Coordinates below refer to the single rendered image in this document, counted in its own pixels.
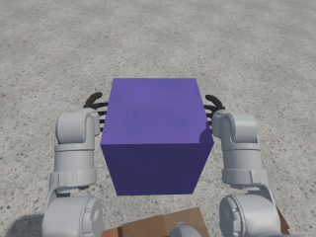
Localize right robot upper arm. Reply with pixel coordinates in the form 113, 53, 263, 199
219, 194, 302, 237

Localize robot left hand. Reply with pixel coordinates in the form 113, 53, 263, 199
83, 92, 109, 132

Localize left robot upper arm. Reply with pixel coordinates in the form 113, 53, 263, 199
41, 195, 104, 237

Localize robot right hand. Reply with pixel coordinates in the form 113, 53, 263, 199
203, 95, 225, 133

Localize robot left forearm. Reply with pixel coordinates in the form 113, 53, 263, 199
41, 108, 101, 235

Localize robot right forearm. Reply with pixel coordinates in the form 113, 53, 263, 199
211, 110, 281, 230

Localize carton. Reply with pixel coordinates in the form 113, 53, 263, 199
100, 78, 214, 197

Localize robot right shin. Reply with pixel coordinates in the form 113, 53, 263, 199
174, 222, 186, 229

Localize robot right thigh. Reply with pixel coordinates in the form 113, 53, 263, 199
170, 225, 201, 237

